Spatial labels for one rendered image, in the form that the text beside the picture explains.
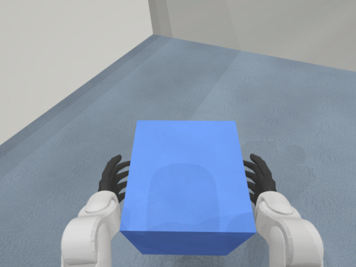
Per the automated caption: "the robot left hand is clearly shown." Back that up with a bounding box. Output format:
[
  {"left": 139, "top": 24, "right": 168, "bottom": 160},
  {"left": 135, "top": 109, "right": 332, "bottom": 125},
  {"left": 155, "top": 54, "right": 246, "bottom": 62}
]
[{"left": 98, "top": 155, "right": 131, "bottom": 203}]

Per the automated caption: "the robot right forearm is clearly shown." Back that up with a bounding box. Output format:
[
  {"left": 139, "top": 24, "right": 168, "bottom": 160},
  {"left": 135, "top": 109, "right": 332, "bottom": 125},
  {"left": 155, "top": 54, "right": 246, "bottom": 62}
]
[{"left": 255, "top": 191, "right": 324, "bottom": 267}]

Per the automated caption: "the robot left forearm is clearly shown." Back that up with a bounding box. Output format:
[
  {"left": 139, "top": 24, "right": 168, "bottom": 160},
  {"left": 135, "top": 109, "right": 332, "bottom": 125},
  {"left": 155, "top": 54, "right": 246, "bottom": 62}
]
[{"left": 61, "top": 191, "right": 121, "bottom": 267}]

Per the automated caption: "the robot right hand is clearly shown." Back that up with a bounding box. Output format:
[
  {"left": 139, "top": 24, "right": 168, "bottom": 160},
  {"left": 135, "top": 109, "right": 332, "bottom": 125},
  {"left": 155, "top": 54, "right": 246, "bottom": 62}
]
[{"left": 243, "top": 154, "right": 277, "bottom": 206}]

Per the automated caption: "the carton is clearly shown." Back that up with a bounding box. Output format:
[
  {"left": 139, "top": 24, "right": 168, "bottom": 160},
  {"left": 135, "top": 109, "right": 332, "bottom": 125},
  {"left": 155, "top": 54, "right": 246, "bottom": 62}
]
[{"left": 120, "top": 120, "right": 256, "bottom": 256}]

